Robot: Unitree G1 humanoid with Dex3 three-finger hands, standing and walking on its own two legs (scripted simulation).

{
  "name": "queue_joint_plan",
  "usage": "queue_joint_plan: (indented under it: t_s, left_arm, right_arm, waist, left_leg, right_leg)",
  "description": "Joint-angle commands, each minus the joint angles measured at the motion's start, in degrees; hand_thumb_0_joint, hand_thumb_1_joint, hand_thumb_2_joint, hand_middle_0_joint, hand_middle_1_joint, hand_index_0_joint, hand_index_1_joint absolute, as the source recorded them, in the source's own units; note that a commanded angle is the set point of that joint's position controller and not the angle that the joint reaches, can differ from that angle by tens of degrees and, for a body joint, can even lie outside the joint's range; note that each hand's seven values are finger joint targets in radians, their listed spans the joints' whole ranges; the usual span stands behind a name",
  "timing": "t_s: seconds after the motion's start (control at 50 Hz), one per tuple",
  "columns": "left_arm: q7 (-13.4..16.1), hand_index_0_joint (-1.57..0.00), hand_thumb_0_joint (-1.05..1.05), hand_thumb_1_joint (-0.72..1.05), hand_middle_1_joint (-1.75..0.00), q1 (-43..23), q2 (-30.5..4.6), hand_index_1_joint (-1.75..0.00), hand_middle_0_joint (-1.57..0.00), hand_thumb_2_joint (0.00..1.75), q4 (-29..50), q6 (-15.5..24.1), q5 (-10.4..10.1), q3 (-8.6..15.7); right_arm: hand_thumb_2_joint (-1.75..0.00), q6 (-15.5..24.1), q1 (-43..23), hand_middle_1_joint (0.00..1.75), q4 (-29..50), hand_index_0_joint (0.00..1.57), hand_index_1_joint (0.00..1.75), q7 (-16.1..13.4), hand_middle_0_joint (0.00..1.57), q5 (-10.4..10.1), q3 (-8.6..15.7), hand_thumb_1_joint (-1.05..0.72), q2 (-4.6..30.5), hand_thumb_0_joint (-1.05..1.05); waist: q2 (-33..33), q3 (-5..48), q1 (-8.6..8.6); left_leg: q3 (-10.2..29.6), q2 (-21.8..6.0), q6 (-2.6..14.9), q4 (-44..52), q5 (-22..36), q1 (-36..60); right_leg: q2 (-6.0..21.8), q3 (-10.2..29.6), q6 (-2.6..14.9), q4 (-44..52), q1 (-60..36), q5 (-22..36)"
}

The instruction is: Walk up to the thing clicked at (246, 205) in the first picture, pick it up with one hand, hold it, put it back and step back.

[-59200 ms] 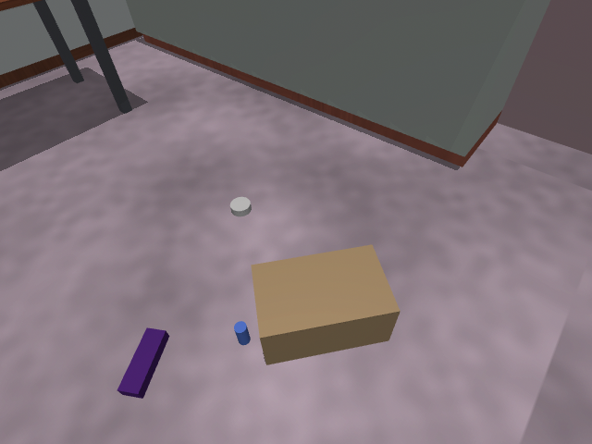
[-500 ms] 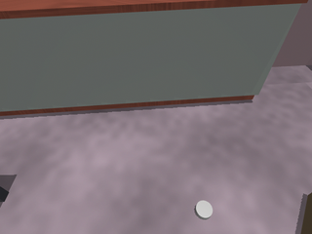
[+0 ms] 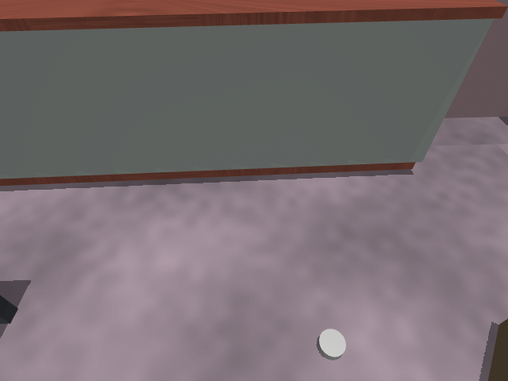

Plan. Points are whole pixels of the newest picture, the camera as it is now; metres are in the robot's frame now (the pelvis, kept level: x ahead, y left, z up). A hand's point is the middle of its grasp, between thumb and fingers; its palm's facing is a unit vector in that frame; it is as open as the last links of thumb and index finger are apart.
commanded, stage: stand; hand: right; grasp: from above
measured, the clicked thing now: (331, 344) +0.42 -0.26 -0.76
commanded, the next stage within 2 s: step back in 1.54 s
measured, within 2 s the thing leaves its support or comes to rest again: neither
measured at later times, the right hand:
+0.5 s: hand out of the picture +0.05 -0.18 -0.17, palm faces +0.01 +0.98 -0.21, open 7.4 cm
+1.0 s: hand out of the picture +0.02 -0.18 -0.18, palm faces +0.01 +0.98 -0.20, open 7.4 cm
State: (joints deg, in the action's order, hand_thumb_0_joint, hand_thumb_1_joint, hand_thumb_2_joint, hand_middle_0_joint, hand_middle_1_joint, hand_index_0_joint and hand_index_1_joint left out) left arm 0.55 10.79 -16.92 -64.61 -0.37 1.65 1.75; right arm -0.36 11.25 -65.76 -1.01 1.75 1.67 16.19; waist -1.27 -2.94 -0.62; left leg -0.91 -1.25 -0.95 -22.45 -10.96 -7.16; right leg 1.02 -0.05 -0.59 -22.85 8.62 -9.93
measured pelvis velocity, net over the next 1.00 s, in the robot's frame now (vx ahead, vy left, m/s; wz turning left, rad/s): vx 0.02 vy -0.01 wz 0.03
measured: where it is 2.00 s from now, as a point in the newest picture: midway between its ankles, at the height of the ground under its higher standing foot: outside the picture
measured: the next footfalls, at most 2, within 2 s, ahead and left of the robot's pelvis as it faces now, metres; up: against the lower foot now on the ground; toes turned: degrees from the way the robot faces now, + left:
right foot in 2.00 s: -0.03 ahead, -0.12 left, +0.00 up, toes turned +3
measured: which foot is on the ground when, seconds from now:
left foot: down 0.00-1.00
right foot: down 0.00-1.00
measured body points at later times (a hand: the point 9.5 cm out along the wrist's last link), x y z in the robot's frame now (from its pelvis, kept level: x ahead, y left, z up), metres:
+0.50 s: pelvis +0.02 +0.00 +0.00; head +0.02 +0.00 +0.45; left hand +0.04 +0.23 -0.16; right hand +0.05 -0.24 -0.16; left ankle +0.02 +0.13 -0.74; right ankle +0.03 -0.13 -0.74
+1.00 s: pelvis +0.02 -0.01 +0.00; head +0.02 +0.00 +0.45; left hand +0.01 +0.22 -0.16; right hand +0.02 -0.23 -0.16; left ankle +0.02 +0.13 -0.74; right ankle +0.03 -0.13 -0.74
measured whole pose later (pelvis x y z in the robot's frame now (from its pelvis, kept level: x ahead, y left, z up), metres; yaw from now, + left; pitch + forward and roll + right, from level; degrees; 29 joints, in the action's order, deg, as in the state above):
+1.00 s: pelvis +0.02 -0.01 +0.00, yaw +2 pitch -3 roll +0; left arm 2.0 14.5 -9.3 -67.3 -0.4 1.5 1.3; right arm -0.9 14.3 -68.2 -2.0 1.6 1.6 8.3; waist -0.7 -2.5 -0.1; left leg 0.8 -1.3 -1.3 -23.3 -12.9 -7.5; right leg 1.0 -1.7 -0.2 -23.6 8.2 -12.4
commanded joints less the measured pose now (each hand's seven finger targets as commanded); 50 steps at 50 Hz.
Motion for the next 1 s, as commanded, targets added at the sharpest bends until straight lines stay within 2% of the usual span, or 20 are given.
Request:
queue_joint_plan:
  t_s: [0.0,0.02,0.06,0.08,0.14,0.22,0.26,0.32,0.36,0.38,0.4,0.48,0.56,0.62,0.66,0.68,0.7,0.8,0.94,0.98]
  left_arm:
    - [0.68,-0.20,0.00,0.90,-0.30,-1.45,-8.04,-0.30,-0.20,0.90,2.79,0.95,-0.31,0.79]
    - [0.68,-0.20,0.00,0.90,-0.30,-2.07,-8.62,-0.30,-0.20,0.90,3.05,1.02,-0.36,0.88]
    - [0.77,-0.20,0.00,0.90,-0.30,-1.46,-7.06,-0.30,-0.20,0.90,2.31,0.98,-0.56,0.34]
    - [0.78,-0.20,0.00,0.90,-0.30,-1.28,-6.87,-0.30,-0.20,0.90,2.27,1.01,-0.52,0.21]
    - [0.89,-0.20,0.00,0.90,-0.30,-0.54,-6.66,-0.30,-0.20,0.90,1.52,0.95,-0.64,0.00]
    - [1.24,-0.20,0.00,0.90,-0.30,0.85,-4.96,-0.30,-0.20,0.90,0.36,0.84,-0.69,-0.59]
    - [1.37,-0.20,0.00,0.90,-0.30,0.64,-3.83,-0.30,-0.20,0.90,-0.12,0.45,-0.84,-0.82]
    - [1.55,-0.20,0.00,0.90,-0.30,1.36,-3.76,-0.30,-0.20,0.90,-0.57,0.61,-0.79,-0.62]
    - [1.65,-0.20,0.00,0.90,-0.30,1.45,-3.06,-0.30,-0.20,0.90,-0.82,0.62,-0.73,-0.67]
    - [1.71,-0.20,0.00,0.90,-0.30,1.70,-3.24,-0.30,-0.20,0.90,-0.98,0.75,-0.63,-0.45]
    - [1.71,-0.20,0.00,0.90,-0.30,2.24,-2.40,-0.30,-0.20,0.90,-1.32,0.67,-0.74,-0.67]
    - [1.84,-0.20,0.00,0.90,-0.30,2.82,-1.26,-0.30,-0.20,0.90,-1.53,0.62,-0.55,-0.55]
    - [1.98,-0.20,0.00,0.90,-0.30,3.14,-0.87,-0.30,-0.20,0.90,-1.53,1.25,-0.60,-0.30]
    - [2.11,-0.20,0.00,0.90,-0.30,3.67,0.28,-0.30,-0.20,0.90,-1.73,1.19,-0.56,-0.42]
    - [2.22,-0.20,0.00,0.90,-0.30,4.57,0.30,-0.30,-0.20,0.90,-1.82,1.17,-0.38,-0.24]
    - [2.21,-0.20,0.00,0.90,-0.30,4.04,-0.09,-0.30,-0.20,0.90,-1.68,1.13,-0.42,-0.05]
    - [2.21,-0.20,0.00,0.90,-0.30,4.43,0.34,-0.30,-0.20,0.90,-1.76,0.99,-0.43,-0.07]
    - [2.15,-0.20,0.00,0.90,-0.30,5.27,1.20,-0.30,-0.20,0.90,-1.57,0.68,-0.38,0.10]
    - [1.96,-0.20,0.00,0.90,-0.30,5.99,1.19,-0.30,-0.20,0.90,-0.85,0.30,-0.28,0.45]
    - [1.91,-0.20,0.00,0.90,-0.30,5.94,0.71,-0.30,-0.20,0.90,-0.47,0.43,-0.34,0.65]
  right_arm:
    - [-0.90,0.97,-1.81,0.30,2.59,0.20,0.30,-0.83,0.20,-0.47,1.58,-0.90,9.48,0.00]
    - [-0.90,0.93,-1.49,0.30,2.57,0.20,0.30,-0.84,0.20,-0.40,1.55,-0.90,9.40,0.00]
    - [-0.90,0.89,-0.74,0.30,1.59,0.20,0.30,-0.76,0.20,-0.50,1.19,-0.90,8.02,0.00]
    - [-0.90,0.92,-1.18,0.30,1.72,0.20,0.30,-0.82,0.20,-0.55,1.19,-0.90,7.84,0.00]
    - [-0.90,0.89,-1.20,0.30,1.39,0.20,0.30,-0.90,0.20,-0.65,1.08,-0.90,7.47,0.00]
    - [-0.90,0.59,-0.54,0.30,0.57,0.20,0.30,-0.98,0.20,-0.80,0.58,-0.90,4.83,0.00]
    - [-0.90,0.23,0.40,0.30,-0.16,0.20,0.30,-0.98,0.20,-0.67,0.35,-0.90,3.58,0.00]
    - [-0.90,0.20,0.66,0.30,-0.67,0.20,0.30,-1.16,0.20,-0.69,0.53,-0.90,3.50,0.00]
    - [-0.90,0.14,0.62,0.30,-0.55,0.20,0.30,-1.12,0.20,-0.69,0.43,-0.90,2.45,0.00]
    - [-0.90,0.23,0.85,0.30,-0.68,0.20,0.30,-1.21,0.20,-0.67,0.53,-0.90,2.48,0.00]
    - [-0.90,0.20,0.73,0.30,-0.65,0.20,0.30,-1.15,0.20,-0.65,0.54,-0.90,2.25,0.00]
    - [-0.90,-0.04,1.84,0.30,-1.34,0.20,0.30,-1.20,0.20,-0.52,0.68,-0.90,0.97,0.00]
    - [-0.90,0.30,2.13,0.30,-1.10,0.20,0.30,-1.49,0.20,-0.47,0.86,-0.90,0.23,0.00]
    - [-0.90,-0.05,3.01,0.30,-1.60,0.20,0.30,-1.52,0.20,-0.39,0.77,-0.90,-0.56,0.00]
    - [-0.90,-0.12,2.56,0.30,-1.33,0.20,0.30,-1.68,0.20,-0.32,0.96,-0.90,-0.56,0.00]
    - [-0.90,-0.06,3.32,0.30,-1.38,0.20,0.30,-1.73,0.20,-0.36,0.92,-0.90,-1.00,0.00]
    - [-0.90,-0.14,3.73,0.30,-1.65,0.20,0.30,-1.66,0.20,-0.40,0.77,-0.90,-1.31,0.00]
    - [-0.90,-0.25,4.54,0.30,-1.45,0.20,0.30,-1.61,0.20,-0.31,0.79,-0.90,-1.61,0.00]
    - [-0.90,-0.03,4.64,0.30,-0.48,0.20,0.30,-1.63,0.20,-0.38,1.04,-0.90,-1.06,0.00]
    - [-0.90,0.09,5.64,0.30,-0.38,0.20,0.30,-1.58,0.20,-0.33,0.99,-0.90,-1.02,0.00]
  waist:
    - [0.81,-0.96,0.21]
    - [0.88,-0.95,0.01]
    - [1.45,-0.14,0.14]
    - [1.47,0.54,0.21]
    - [1.43,0.21,0.56]
    - [1.00,1.65,0.53]
    - [1.22,-0.63,0.14]
    - [1.53,0.47,0.44]
    - [1.45,-0.64,0.44]
    - [0.88,0.66,0.47]
    - [1.09,-1.00,0.48]
    - [1.25,-2.04,0.35]
    - [0.66,0.96,0.25]
    - [1.11,-0.60,0.35]
    - [0.78,-0.05,0.61]
    - [0.84,-0.06,0.15]
    - [1.32,-1.39,0.39]
    - [1.40,-2.11,0.64]
    - [1.32,-2.90,0.82]
    - [1.64,-1.83,0.71]
  left_leg:
    - [5.59,-4.69,1.60,6.19,-3.76,-2.14]
    - [5.37,-4.64,1.59,6.29,-3.72,-2.38]
    - [5.35,-4.60,1.70,6.12,-1.65,-2.29]
    - [5.35,-4.82,1.84,6.06,0.53,-1.58]
    - [5.58,-4.79,1.77,6.47,2.38,-1.81]
    - [4.92,-4.70,1.58,5.43,7.33,0.41]
    - [4.45,-4.16,1.28,5.80,4.46,-1.04]
    - [4.52,-4.38,1.60,5.60,6.55,-0.78]
    - [4.47,-4.10,1.50,5.57,5.99,-1.75]
    - [4.61,-4.35,1.57,5.40,7.48,-0.82]
    - [4.37,-4.06,1.34,5.46,6.33,-1.29]
    - [4.06,-3.61,1.30,5.16,3.51,-2.25]
    - [4.02,-4.02,1.60,4.02,7.94,-0.61]
    - [3.90,-3.54,1.52,4.16,6.07,-2.56]
    - [3.69,-3.77,1.61,3.33,6.68,-1.23]
    - [3.57,-3.68,1.54,3.26,6.87,-2.03]
    - [3.60,-3.45,1.45,3.82,4.88,-3.22]
    - [3.96,-3.43,1.79,3.90,2.28,-4.25]
    - [4.54,-3.52,1.73,4.06,1.20,-4.53]
    - [4.58,-3.48,1.84,4.15,1.23,-5.01]
  right_leg:
    - [4.36,5.34,1.90,6.55,2.32,-6.65]
    - [4.24,5.24,1.82,6.39,2.08,-6.16]
    - [4.35,4.81,1.95,6.13,0.42,-4.14]
    - [4.40,4.48,1.94,5.68,-0.20,-1.85]
    - [4.32,3.88,1.90,5.42,-0.75,-0.17]
    - [4.45,3.35,1.77,5.23,-1.28,4.60]
    - [4.23,3.48,1.62,5.66,-0.08,1.38]
    - [4.41,3.11,1.73,5.10,-1.89,4.88]
    - [4.35,2.84,1.55,5.01,-1.39,4.27]
    - [4.38,2.76,1.57,4.79,-2.17,5.69]
    - [4.29,2.82,1.60,5.24,-0.43,4.20]
    - [4.26,3.06,1.68,6.34,0.05,0.46]
    - [4.63,2.79,2.22,4.71,-2.10,8.01]
    - [4.36,2.58,2.05,5.20,-1.94,5.45]
    - [4.56,2.51,2.24,4.99,-1.33,6.66]
    - [4.53,2.47,2.29,4.39,-2.12,7.29]
    - [4.25,2.42,2.35,4.78,-1.30,4.02]
    - [4.11,2.47,2.22,4.99,-0.56,0.27]
    - [4.08,2.48,2.29,4.71,1.03,-1.58]
    - [4.12,2.33,2.31,4.20,-0.69,-0.58]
